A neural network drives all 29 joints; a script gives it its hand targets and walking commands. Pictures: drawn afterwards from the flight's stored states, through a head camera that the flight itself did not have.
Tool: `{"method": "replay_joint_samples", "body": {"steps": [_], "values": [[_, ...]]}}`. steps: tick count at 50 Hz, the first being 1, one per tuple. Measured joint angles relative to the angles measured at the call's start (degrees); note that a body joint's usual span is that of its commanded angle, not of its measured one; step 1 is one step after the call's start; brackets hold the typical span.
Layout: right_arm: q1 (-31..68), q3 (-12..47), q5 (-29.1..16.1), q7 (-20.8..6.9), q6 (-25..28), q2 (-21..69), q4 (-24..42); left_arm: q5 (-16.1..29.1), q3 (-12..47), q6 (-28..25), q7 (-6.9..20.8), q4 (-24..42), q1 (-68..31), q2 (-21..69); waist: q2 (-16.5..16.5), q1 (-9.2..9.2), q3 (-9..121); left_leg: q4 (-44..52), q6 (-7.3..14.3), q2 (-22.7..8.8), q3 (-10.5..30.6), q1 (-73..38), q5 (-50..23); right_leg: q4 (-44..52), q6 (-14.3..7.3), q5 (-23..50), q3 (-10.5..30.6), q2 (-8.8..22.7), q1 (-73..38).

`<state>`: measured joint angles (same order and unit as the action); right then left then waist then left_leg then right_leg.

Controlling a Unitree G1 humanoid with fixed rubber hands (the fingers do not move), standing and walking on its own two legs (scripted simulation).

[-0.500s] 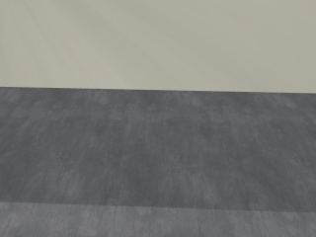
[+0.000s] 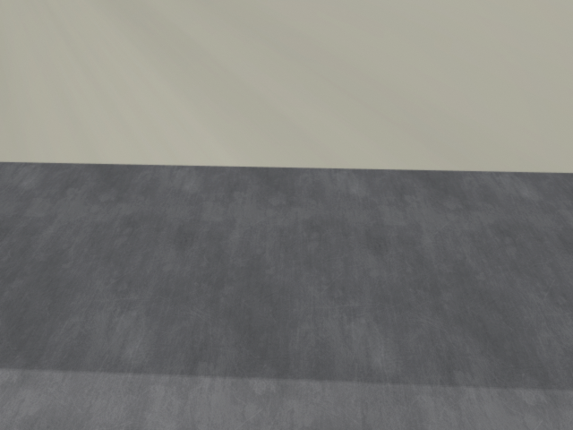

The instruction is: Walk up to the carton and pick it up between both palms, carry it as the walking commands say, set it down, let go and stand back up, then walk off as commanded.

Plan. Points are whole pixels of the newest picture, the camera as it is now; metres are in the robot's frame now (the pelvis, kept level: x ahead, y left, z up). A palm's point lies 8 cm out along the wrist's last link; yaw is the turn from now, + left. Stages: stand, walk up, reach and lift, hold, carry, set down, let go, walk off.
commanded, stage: stand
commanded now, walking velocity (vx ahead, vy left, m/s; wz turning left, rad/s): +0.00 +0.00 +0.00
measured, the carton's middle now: out of the picture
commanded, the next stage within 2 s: walk up in 0.76 s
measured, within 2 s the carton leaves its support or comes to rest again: neither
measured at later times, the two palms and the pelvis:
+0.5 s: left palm out of the picture +0.07 +0.28 -0.12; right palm out of the picture +0.09 -0.30 -0.12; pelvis +0.00 +0.00 +0.00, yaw +0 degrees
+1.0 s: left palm out of the picture +0.08 +0.29 -0.12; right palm out of the picture +0.08 -0.30 -0.12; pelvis +0.00 -0.01 +0.00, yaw +1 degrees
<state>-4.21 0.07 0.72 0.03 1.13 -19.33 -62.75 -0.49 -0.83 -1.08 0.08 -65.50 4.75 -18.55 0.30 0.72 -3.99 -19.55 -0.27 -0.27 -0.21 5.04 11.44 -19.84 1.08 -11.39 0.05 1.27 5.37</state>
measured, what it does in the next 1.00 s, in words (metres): stands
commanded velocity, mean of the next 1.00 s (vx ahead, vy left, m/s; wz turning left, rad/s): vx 0.01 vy -0.01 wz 0.02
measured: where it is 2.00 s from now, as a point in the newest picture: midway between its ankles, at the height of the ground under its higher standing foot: outside the picture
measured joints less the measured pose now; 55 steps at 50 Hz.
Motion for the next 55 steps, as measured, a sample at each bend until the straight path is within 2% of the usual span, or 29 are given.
{"method": "replay_joint_samples", "body": {"steps": [35,47,49,51,53,54,55], "values": [[-0.6,-0.7,0.1,0.2,-0.1,-0.7,-0.3,0.1,0.2,0.1,-0.1,0.3,-0.6,0.8,0.1,-0.72,-0.4,0.3,-0.4,-0.6,0.2,-0.1,-0.1,1.1,-0.3,0.5,-0.3,-0.4,-0.5],[-0.8,-0.4,0.0,0.1,-0.3,-0.5,-0.5,0.0,-0.3,0.3,0.1,0.1,-0.6,0.0,0.1,-0.36,-0.3,1.0,-0.5,-0.6,0.0,0.1,-0.5,1.6,-0.2,0.8,-0.3,-0.3,-0.2],[-0.9,-1.4,1.0,0.7,-1.3,-0.1,0.3,-0.1,-1.0,1.6,0.6,1.6,-0.2,-0.4,-0.3,-0.38,-0.1,-0.3,-0.4,-0.4,-0.2,1.6,0.0,-4.0,0.6,-1.3,-0.9,0.3,2.9],[-1.7,-2.5,1.3,0.5,-2.3,0.7,2.1,0.2,-1.1,2.6,-0.4,4.3,-0.6,-0.9,-0.9,-1.9,-1.0,-3.4,-0.6,0.3,1.8,4.5,0.9,-11.3,1.4,-7.9,-1.1,0.6,6.1],[-2.7,-2.9,1.4,0.0,-3.3,1.3,3.2,0.5,-0.8,2.4,-1.5,6.8,-1.4,-0.8,-1.1,-2.44,-2.3,-5.6,-1.4,0.9,4.0,6.9,1.1,-15.0,1.6,-12.9,-1.1,0.6,8.1],[-3.1,-3.1,1.4,-0.2,-3.8,1.6,3.6,0.7,-0.6,2.0,-1.7,7.8,-1.5,-0.5,-1.0,-2.2,-2.8,-6.5,-1.7,1.0,4.7,7.9,1.3,-13.9,1.6,-12.7,-1.3,0.6,8.3],[-3.3,-3.3,1.2,-0.2,-4.3,1.8,4.0,0.9,-0.5,1.5,-1.9,8.7,-1.5,-0.1,-0.8,-1.79,-3.2,-8.2,-2.0,1.2,5.1,9.3,1.8,-11.2,1.0,-8.7,-1.8,0.7,8.0]]}}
